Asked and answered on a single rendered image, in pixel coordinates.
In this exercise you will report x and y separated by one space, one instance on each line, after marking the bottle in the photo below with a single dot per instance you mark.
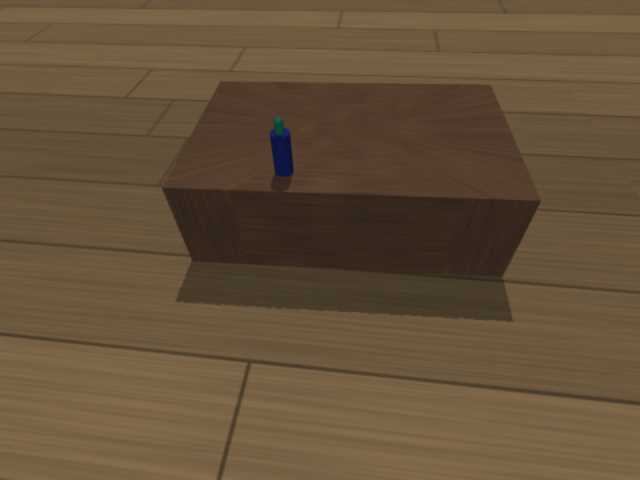
281 149

